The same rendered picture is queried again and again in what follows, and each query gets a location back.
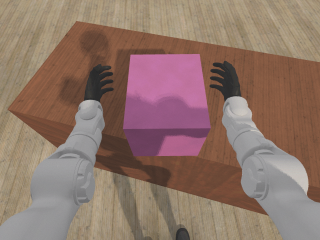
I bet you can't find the right robot hand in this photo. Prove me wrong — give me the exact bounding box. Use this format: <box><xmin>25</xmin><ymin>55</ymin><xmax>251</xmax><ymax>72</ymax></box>
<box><xmin>209</xmin><ymin>61</ymin><xmax>242</xmax><ymax>101</ymax></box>

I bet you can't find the right robot forearm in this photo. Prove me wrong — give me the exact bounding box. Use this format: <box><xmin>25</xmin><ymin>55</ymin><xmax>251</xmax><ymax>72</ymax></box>
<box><xmin>222</xmin><ymin>96</ymin><xmax>309</xmax><ymax>192</ymax></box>

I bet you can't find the left robot upper arm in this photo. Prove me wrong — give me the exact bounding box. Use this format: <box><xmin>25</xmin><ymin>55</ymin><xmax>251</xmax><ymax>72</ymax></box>
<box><xmin>0</xmin><ymin>158</ymin><xmax>96</xmax><ymax>240</ymax></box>

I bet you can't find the right robot upper arm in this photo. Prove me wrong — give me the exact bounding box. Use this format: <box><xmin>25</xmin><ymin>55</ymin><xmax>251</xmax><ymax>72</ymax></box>
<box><xmin>241</xmin><ymin>154</ymin><xmax>320</xmax><ymax>240</ymax></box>

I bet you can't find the pedestal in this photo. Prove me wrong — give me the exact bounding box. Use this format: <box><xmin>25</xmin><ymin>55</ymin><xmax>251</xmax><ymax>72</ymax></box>
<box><xmin>7</xmin><ymin>21</ymin><xmax>320</xmax><ymax>216</ymax></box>

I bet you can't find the right robot foot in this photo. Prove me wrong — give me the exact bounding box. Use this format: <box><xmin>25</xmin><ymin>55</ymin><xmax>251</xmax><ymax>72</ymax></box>
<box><xmin>176</xmin><ymin>228</ymin><xmax>190</xmax><ymax>240</ymax></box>

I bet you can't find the left robot forearm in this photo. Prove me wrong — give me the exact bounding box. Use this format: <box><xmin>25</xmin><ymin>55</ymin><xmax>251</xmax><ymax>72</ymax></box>
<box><xmin>30</xmin><ymin>100</ymin><xmax>105</xmax><ymax>200</ymax></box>

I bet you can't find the left robot hand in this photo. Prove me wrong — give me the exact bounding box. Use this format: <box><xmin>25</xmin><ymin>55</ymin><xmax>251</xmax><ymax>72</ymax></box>
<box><xmin>84</xmin><ymin>64</ymin><xmax>114</xmax><ymax>102</ymax></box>

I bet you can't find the carton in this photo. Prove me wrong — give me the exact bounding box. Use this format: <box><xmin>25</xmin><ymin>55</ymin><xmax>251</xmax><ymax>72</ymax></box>
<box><xmin>123</xmin><ymin>54</ymin><xmax>211</xmax><ymax>156</ymax></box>

